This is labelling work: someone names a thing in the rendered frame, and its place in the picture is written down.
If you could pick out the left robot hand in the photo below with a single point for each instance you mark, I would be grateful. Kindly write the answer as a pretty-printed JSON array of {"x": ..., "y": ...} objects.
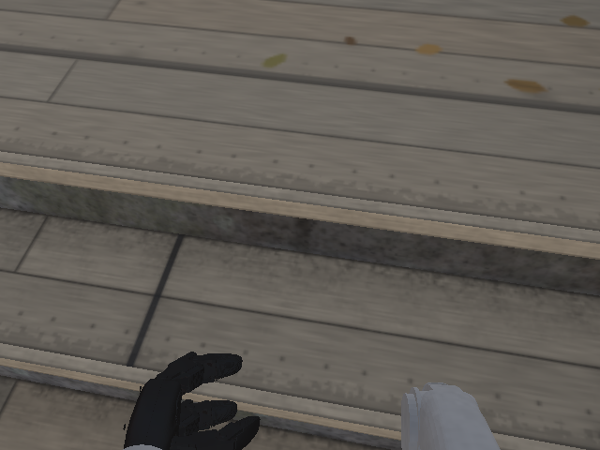
[{"x": 161, "y": 420}]

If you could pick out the right robot thigh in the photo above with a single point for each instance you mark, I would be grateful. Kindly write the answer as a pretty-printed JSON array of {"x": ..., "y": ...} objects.
[{"x": 443, "y": 417}]

